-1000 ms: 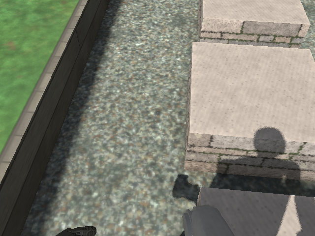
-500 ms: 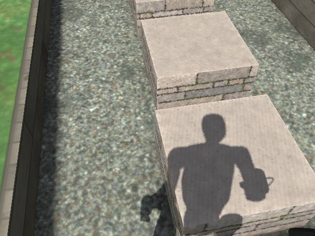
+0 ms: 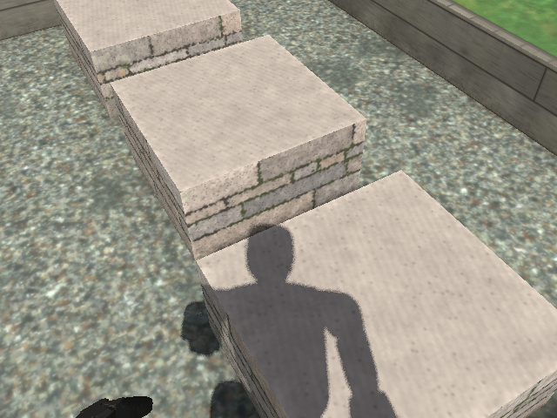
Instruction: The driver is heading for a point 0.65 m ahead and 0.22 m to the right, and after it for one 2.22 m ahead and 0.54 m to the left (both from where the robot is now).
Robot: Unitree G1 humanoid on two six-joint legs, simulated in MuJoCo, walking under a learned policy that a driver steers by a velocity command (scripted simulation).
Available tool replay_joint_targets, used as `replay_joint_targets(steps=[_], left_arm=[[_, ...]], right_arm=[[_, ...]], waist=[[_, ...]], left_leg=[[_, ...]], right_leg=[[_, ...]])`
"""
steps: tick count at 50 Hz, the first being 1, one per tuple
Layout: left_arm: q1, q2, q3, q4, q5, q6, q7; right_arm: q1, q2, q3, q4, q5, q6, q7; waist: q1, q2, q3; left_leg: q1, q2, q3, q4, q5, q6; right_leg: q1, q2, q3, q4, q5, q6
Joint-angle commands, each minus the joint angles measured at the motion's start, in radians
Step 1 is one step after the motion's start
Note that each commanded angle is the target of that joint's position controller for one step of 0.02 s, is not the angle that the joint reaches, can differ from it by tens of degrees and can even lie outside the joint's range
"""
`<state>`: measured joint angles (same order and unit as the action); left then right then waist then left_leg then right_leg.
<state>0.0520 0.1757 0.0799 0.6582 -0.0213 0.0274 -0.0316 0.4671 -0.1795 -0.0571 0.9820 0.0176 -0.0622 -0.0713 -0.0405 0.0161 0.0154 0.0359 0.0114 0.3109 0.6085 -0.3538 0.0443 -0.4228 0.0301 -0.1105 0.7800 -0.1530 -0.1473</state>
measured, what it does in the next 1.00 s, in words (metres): walks ahead, turning right: right foot, then left foot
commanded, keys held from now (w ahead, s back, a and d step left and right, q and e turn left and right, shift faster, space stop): w+e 0.54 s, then w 0.46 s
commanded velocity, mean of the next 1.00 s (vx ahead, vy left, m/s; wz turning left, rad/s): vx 0.50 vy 0.00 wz -0.44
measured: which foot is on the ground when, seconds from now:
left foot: down 0.00-0.00, up 0.02-0.36, down 0.38-1.00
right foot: up 0.00-0.00, down 0.02-0.38, up 0.40-1.00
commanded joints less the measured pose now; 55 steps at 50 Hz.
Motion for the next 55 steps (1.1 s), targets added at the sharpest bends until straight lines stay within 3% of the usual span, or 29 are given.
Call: replay_joint_targets(steps=[1,2,3,4,5,8,11,14,17,19,20,21,22,23,25,28,32,34,36,39,41,45,49,50,51,52,53,54,55], left_arm=[[0.557,0.139,0.061,0.173,0.016,-0.013,0.024],[0.323,0.136,0.0,0.116,0.036,-0.073,0.023],[0.338,0.104,0.0,0.105,0.045,-0.093,0.01],[0.333,0.148,0.026,0.107,0.027,-0.093,0.003],[0.237,0.15,0.029,0.083,-0.006,-0.09,0.005],[0.118,0.178,0.029,0.017,0.001,-0.096,0.043],[0.191,0.218,0.048,0.01,0.01,-0.081,0.08],[0.284,0.206,0.052,0.007,-0.01,-0.074,0.077],[0.221,0.168,0.039,-0.027,-0.013,-0.078,0.081],[0.202,0.079,0.014,-0.066,0.007,-0.089,0.071],[0.379,-0.019,-0.013,-0.073,0.005,-0.088,0.073],[0.474,0.103,0.022,-0.044,-0.03,-0.07,0.074],[0.36,0.129,0.031,-0.045,-0.032,-0.052,0.073],[0.257,0.115,0.025,-0.065,-0.016,-0.048,0.08],[0.119,0.07,-0.001,-0.113,0.001,-0.079,0.072],[0.018,0.004,-0.036,-0.185,-0.021,-0.089,0.056],[0.079,-0.026,-0.065,-0.184,-0.022,-0.051,0.024],[0.01,-0.045,-0.083,-0.22,-0.035,-0.038,0.038],[-0.047,-0.077,-0.099,-0.234,-0.025,-0.028,0.054],[-0.193,-0.092,-0.136,-0.313,-0.032,-0.035,0.047],[-0.181,-0.094,-0.135,-0.295,-0.025,-0.037,0.047],[-0.193,-0.073,-0.126,-0.316,-0.009,-0.038,0.064],[-0.168,-0.026,-0.092,-0.262,-0.005,-0.051,0.018],[-0.167,-0.007,-0.077,-0.245,-0.011,-0.052,0.008],[-0.091,0.074,-0.033,-0.213,-0.028,-0.056,0.004],[0.063,0.156,0.018,-0.151,-0.032,-0.064,0.003],[0.212,0.178,0.044,-0.079,-0.012,-0.063,-0.002],[0.328,0.181,0.046,0.018,0.012,-0.065,-0.014],[0.265,0.245,0.023,0.067,0.045,-0.073,-0.029]], right_arm=[[-0.445,-0.103,-0.023,-0.232,0.023,-0.046,0.042],[-0.216,0.051,0.024,-0.258,0.012,-0.076,0.056],[-0.131,-0.003,0.012,-0.242,0.001,-0.084,0.076],[-0.107,-0.07,-0.005,-0.275,0.006,-0.084,0.083],[-0.163,-0.106,-0.014,-0.283,0.011,-0.073,0.081],[-0.293,-0.122,-0.012,-0.3,-0.017,-0.029,0.066],[-0.477,0.005,0.025,-0.35,-0.029,-0.017,0.06],[-0.482,-0.061,0.0,-0.363,0.019,-0.003,0.052],[-0.434,-0.127,-0.037,-0.375,0.008,0.0,0.051],[-0.285,-0.195,-0.058,-0.364,-0.031,-0.017,0.059],[-0.21,-0.268,-0.065,-0.344,-0.065,-0.012,0.066],[-0.261,-0.243,-0.066,-0.341,-0.068,-0.005,0.074],[-0.281,-0.153,-0.046,-0.335,-0.032,0.012,0.07],[-0.252,-0.115,-0.023,-0.315,-0.016,0.022,0.069],[-0.174,-0.103,-0.012,-0.277,-0.055,0.006,0.055],[-0.014,-0.087,-0.009,-0.204,-0.063,-0.001,0.033],[-0.092,-0.081,0.004,-0.197,-0.025,0.0,0.029],[-0.038,-0.162,-0.019,-0.158,-0.018,-0.001,0.034],[0.076,-0.14,-0.014,-0.104,-0.016,0.003,0.027],[0.096,-0.13,0.001,-0.101,-0.016,0.019,0.014],[0.047,-0.165,0.003,-0.122,-0.041,0.025,0.012],[-0.005,-0.195,0.004,-0.155,-0.004,0.014,0.005],[-0.079,-0.213,-0.026,-0.212,0.014,0.04,0.01],[-0.118,-0.246,-0.039,-0.238,0.007,0.045,0.009],[-0.176,-0.271,-0.045,-0.261,-0.013,0.035,0.01],[-0.211,-0.279,-0.045,-0.265,-0.036,0.039,0.017],[-0.267,-0.272,-0.041,-0.266,-0.04,0.039,0.031],[-0.328,-0.212,-0.023,-0.278,-0.045,0.038,0.031],[-0.318,0.019,0.025,-0.326,-0.058,0.04,0.037]], waist=[[0.345,-0.257,0.033],[0.026,-0.312,-0.016],[0.032,-0.211,-0.08],[0.006,-0.163,-0.075],[-0.028,-0.057,-0.011],[-0.057,0.033,0.068],[0.017,-0.079,0.013],[0.05,-0.147,-0.077],[-0.024,-0.199,-0.109],[-0.084,-0.048,-0.262],[0.005,0.332,-0.39],[0.034,0.301,-0.411],[-0.004,0.208,-0.256],[-0.042,0.125,-0.169],[-0.078,0.017,-0.141],[-0.097,0.068,-0.175],[0.021,0.065,-0.059],[0.007,0.103,0.017],[-0.036,0.134,0.04],[-0.039,0.019,0.109],[-0.029,-0.002,0.09],[-0.006,0.115,0.057],[0.013,0.167,0.001],[0.022,0.199,-0.019],[0.085,0.285,-0.065],[0.173,0.268,-0.148],[0.274,0.237,-0.161],[0.323,0.131,-0.06],[0.14,-0.303,0.023]], left_leg=[[-0.582,-0.059,-0.115,0.947,-0.059,-0.007],[-0.769,-0.031,-0.329,1.137,-0.236,0.021],[-0.777,-0.035,-0.39,1.134,-0.182,0.022],[-0.857,-0.039,-0.394,1.037,-0.144,-0.01],[-0.9,0.024,-0.401,0.915,-0.082,-0.029],[-0.743,0.065,-0.358,0.584,0.036,-0.119],[-0.465,-0.027,-0.236,0.214,0.183,-0.134],[-0.411,-0.06,-0.286,0.075,0.214,-0.117],[-0.286,-0.035,-0.317,-0.173,0.364,-0.074],[0.092,0.113,-0.418,-0.165,0.647,-0.022],[0.297,0.441,-0.82,-0.206,0.94,0.141],[0.214,0.504,-0.997,-0.274,0.398,0.24],[0.109,0.434,-0.87,-0.317,-0.028,0.222],[0.106,0.317,-0.739,-0.309,-0.038,0.168],[0.15,0.229,-0.607,-0.273,0.185,0.145],[0.241,0.244,-0.604,-0.293,0.298,0.177],[-0.081,0.307,-0.58,-0.39,0.128,0.212],[-0.081,0.388,-0.621,-0.469,0.048,0.237],[0.001,0.437,-0.655,-0.49,-0.089,0.23],[0.0,0.404,-0.532,-0.453,-0.263,0.118],[-0.181,0.383,-0.45,-0.483,-0.207,0.135],[-0.27,0.33,-0.337,-0.533,-0.084,0.104],[-0.269,0.3,-0.225,-0.57,0.041,0.073],[-0.253,0.307,-0.222,-0.575,0.097,0.075],[-0.182,0.283,-0.22,-0.489,0.359,0.068],[-0.096,0.261,-0.216,-0.349,0.575,0.04],[-0.091,0.228,-0.201,-0.181,0.713,0.0],[-0.128,0.171,-0.217,0.096,0.595,-0.029],[-0.459,0.037,-0.302,0.632,-0.278,-0.094]], right_leg=[[0.558,-0.078,0.158,-0.457,0.373,-0.144],[0.491,-0.226,0.462,-0.232,0.871,-0.189],[0.464,-0.289,0.508,-0.277,0.898,-0.27],[0.433,-0.32,0.648,-0.415,0.371,-0.321],[0.36,-0.294,0.66,-0.487,0.029,-0.253],[0.084,-0.223,0.534,-0.537,0.059,-0.168],[-0.021,-0.111,0.353,-0.451,0.395,-0.091],[0.125,-0.143,0.414,-0.389,0.379,-0.06],[0.21,-0.127,0.471,-0.263,0.343,0.0],[0.024,-0.004,0.365,0.125,0.152,0.083],[-0.233,0.125,0.298,0.489,-0.542,0.143],[-0.34,0.045,0.32,0.876,-0.47,0.175],[-0.485,-0.005,0.24,1.091,-0.397,0.174],[-0.542,-0.005,0.183,1.138,-0.34,0.177],[-0.576,-0.013,0.196,1.024,-0.238,0.184],[-0.606,0.009,0.213,1.08,-0.304,0.177],[-0.55,-0.044,0.261,1.04,-0.313,0.181],[-0.732,-0.057,0.238,1.324,-0.429,0.174],[-0.953,-0.048,0.23,1.648,-0.509,0.154],[-1.179,-0.116,0.339,1.532,-0.452,0.135],[-1.044,-0.124,0.245,1.498,-0.269,0.175],[-0.782,-0.2,0.153,1.267,-0.097,0.192],[-0.267,-0.228,0.053,0.537,0.059,0.176],[-0.143,-0.198,0.031,0.384,0.089,0.178],[0.003,-0.161,0.027,0.22,0.122,0.172],[0.163,-0.14,0.061,0.027,0.245,0.152],[0.306,-0.112,0.025,-0.163,0.325,0.146],[0.308,-0.12,0.071,-0.422,0.4,0.167],[0.328,-0.207,0.248,-0.169,1.08,0.235]])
